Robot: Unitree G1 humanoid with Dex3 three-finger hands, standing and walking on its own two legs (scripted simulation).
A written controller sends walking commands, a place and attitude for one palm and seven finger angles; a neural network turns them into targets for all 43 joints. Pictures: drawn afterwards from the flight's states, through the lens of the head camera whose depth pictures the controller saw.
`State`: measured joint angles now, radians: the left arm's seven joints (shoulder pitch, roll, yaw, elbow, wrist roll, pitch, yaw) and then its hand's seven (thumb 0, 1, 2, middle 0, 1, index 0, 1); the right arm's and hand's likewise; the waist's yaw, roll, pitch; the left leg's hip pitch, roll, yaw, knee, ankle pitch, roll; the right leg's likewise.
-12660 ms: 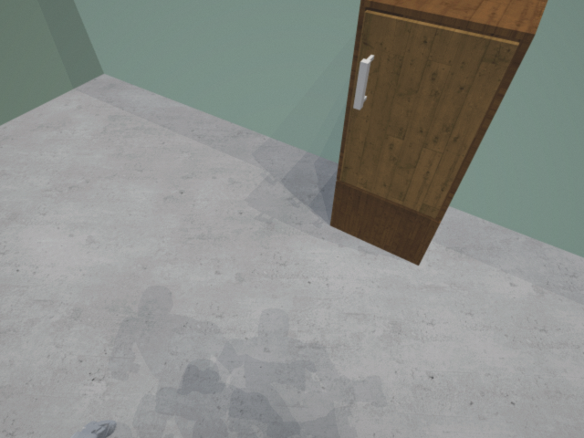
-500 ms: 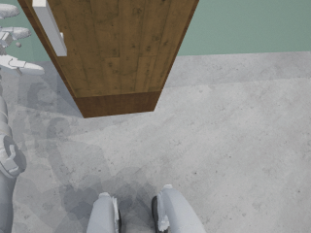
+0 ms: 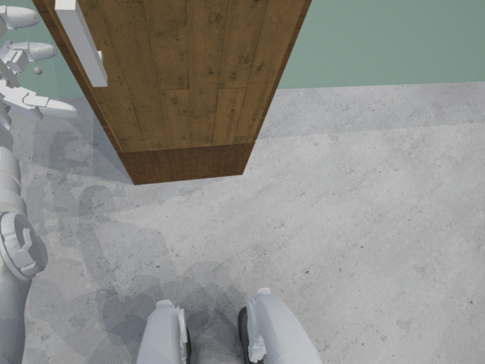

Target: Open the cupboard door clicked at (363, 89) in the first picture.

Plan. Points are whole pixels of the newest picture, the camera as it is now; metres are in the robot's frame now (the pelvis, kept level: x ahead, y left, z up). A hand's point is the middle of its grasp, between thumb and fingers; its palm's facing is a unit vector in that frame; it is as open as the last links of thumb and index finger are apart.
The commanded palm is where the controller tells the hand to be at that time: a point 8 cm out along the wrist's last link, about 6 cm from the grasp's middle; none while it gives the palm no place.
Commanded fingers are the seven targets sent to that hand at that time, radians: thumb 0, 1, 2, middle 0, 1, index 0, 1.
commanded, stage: slide the fingers in behind the handle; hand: left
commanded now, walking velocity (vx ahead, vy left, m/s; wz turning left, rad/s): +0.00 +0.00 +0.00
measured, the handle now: (85, 37) +0.59 +0.18 +0.07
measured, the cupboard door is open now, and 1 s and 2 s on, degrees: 0 0 0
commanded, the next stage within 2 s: close the thumb around the handle in 1.48 s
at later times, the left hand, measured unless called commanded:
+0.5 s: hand (64, 72) +0.53 +0.20 +0.07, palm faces +0.05 -1.00 -0.01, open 14.0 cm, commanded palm +0.52 +0.24 +0.06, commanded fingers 0.00 -0.50 0.30 -0.30 -1.20 -0.30 -1.20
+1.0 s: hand (96, 68) +0.54 +0.17 +0.06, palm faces +0.05 -1.00 -0.02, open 14.0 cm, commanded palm +0.52 +0.20 +0.06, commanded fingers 0.00 -0.50 0.30 -0.30 -1.20 -0.30 -1.20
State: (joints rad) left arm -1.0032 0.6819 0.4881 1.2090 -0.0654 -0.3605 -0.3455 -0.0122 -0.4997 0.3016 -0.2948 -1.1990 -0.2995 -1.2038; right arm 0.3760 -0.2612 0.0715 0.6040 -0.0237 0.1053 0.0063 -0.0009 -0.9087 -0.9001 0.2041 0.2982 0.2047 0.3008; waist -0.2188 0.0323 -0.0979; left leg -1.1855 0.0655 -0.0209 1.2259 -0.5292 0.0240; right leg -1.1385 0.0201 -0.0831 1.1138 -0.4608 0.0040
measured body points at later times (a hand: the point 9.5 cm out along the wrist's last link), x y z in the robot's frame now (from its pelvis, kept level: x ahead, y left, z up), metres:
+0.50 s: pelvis +0.00 -0.01 +0.00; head +0.16 +0.02 +0.42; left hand +0.53 +0.26 +0.07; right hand -0.01 -0.27 -0.11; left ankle +0.01 +0.10 -0.63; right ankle +0.03 -0.13 -0.63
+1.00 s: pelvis +0.00 -0.01 +0.00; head +0.16 +0.01 +0.41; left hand +0.54 +0.22 +0.06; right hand -0.02 -0.27 -0.11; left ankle +0.01 +0.10 -0.63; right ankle +0.03 -0.13 -0.63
